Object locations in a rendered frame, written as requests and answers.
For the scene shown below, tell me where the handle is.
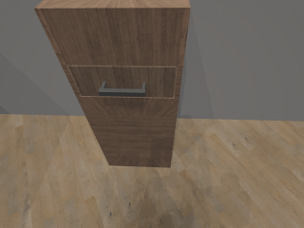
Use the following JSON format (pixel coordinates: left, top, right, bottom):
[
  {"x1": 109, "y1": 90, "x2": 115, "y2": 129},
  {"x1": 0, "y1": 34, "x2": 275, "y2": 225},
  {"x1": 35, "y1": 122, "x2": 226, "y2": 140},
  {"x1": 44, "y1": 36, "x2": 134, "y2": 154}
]
[{"x1": 98, "y1": 82, "x2": 145, "y2": 97}]

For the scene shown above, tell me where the drawer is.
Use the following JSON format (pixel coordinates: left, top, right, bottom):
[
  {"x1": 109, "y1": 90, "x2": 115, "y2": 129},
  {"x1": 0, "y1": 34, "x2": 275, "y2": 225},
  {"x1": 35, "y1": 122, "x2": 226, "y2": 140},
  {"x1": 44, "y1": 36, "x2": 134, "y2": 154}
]
[{"x1": 68, "y1": 65, "x2": 176, "y2": 98}]

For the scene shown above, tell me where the cabinet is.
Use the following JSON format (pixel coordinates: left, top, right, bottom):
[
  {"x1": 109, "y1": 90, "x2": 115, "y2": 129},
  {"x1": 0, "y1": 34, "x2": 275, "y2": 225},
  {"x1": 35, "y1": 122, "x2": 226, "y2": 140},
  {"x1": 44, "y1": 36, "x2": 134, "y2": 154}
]
[{"x1": 34, "y1": 0, "x2": 191, "y2": 168}]

